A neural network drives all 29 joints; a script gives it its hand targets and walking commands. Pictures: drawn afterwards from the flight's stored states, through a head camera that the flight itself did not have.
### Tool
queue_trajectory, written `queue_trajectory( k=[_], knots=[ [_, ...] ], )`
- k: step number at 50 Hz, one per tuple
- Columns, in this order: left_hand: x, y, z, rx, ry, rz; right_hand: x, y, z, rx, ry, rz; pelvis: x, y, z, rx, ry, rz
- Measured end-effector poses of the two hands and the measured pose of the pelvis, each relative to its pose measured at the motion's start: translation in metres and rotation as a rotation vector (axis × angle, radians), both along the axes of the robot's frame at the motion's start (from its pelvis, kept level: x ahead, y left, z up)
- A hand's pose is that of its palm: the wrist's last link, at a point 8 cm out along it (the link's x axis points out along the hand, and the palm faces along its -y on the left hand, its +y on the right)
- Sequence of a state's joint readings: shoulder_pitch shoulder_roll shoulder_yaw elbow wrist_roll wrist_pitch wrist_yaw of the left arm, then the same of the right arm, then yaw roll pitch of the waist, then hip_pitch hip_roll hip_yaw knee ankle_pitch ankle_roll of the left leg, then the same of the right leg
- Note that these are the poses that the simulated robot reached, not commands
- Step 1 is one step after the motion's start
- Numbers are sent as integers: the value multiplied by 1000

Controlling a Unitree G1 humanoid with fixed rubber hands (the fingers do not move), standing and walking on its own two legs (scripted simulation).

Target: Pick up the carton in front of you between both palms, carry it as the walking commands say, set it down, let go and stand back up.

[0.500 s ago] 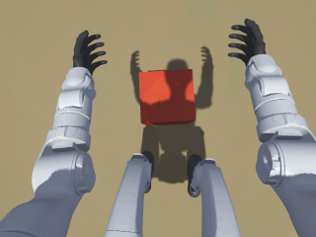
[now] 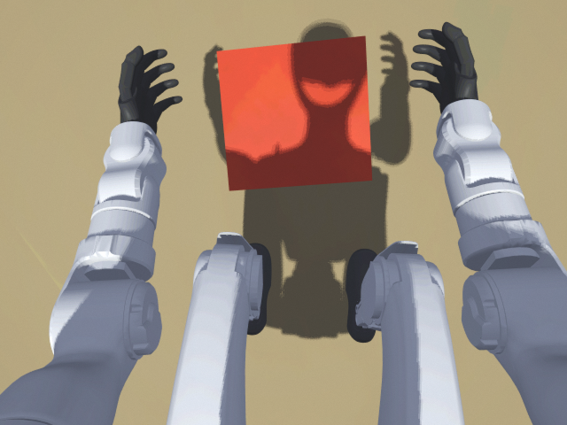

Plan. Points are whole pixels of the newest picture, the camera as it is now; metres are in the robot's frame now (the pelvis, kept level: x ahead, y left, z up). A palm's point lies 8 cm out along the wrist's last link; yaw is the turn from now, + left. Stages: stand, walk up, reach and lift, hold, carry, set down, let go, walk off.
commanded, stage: reach and lift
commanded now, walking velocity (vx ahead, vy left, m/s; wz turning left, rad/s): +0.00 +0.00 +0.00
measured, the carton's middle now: (296, 128) +0.47 +0.04 -0.35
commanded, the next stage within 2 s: none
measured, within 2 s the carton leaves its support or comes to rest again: leaves its support in 1.24 s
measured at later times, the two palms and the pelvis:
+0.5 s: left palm (182, 122) +0.47 +0.22 -0.29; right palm (417, 104) +0.51 -0.15 -0.29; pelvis -0.03 +0.00 -0.11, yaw +0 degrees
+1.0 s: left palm (201, 118) +0.48 +0.19 -0.28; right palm (392, 105) +0.50 -0.11 -0.28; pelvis -0.03 +0.00 -0.10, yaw +0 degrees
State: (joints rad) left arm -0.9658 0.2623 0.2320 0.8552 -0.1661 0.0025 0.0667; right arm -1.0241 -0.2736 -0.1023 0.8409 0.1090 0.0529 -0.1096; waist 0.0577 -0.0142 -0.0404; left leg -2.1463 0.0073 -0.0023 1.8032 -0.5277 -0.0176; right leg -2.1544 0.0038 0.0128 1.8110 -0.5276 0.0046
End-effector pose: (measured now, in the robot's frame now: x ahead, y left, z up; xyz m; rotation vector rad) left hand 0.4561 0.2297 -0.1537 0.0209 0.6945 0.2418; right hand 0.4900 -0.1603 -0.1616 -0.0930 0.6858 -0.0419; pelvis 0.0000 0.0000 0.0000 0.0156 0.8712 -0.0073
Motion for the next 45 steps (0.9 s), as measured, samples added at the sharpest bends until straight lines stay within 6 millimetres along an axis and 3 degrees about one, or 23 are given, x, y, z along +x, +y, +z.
queue_trajectory(
  k=[9, 21, 29, 40, 45],
  knots=[
    [1, -4, -58, -11, 18, 11, 3, 4, -54, 3, 16, -10, -25, 0, -57, -2, -115, -1],
    [7, -8, -131, -1, 65, -6, 8, 5, -124, -7, 54, -18, -36, 3, -101, -7, -200, 1],
    [21, -11, -131, -14, 26, -28, 20, 10, -123, -1, 22, -14, -30, 6, -108, -13, -215, 7],
    [13, -24, -124, -25, 47, -42, 9, 22, -115, 13, 50, -9, -27, 6, -99, -15, -180, 9],
    [20, -39, -122, -37, 37, -74, 12, 41, -116, 35, 41, 27, -30, 5, -97, -13, -183, 11]
  ],
)
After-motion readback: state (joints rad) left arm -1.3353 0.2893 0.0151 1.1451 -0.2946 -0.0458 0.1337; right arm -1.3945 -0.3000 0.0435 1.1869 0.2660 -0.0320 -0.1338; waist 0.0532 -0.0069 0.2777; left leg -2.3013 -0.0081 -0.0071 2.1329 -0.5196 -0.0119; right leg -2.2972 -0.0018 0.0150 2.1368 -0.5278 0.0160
